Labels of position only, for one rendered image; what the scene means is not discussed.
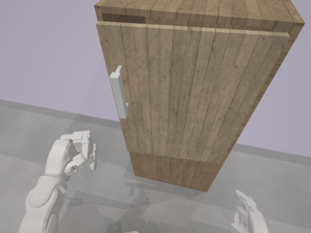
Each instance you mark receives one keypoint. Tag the robot right hand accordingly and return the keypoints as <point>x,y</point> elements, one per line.
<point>254,221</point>

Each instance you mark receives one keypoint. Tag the cupboard door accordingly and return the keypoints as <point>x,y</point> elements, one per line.
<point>189,89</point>

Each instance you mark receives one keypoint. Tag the robot left hand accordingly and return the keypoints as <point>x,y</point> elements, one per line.
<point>59,162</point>

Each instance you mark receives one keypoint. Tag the handle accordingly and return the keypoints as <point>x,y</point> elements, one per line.
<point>118,91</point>

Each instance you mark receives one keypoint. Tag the left robot forearm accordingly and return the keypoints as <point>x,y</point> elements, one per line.
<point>43,204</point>

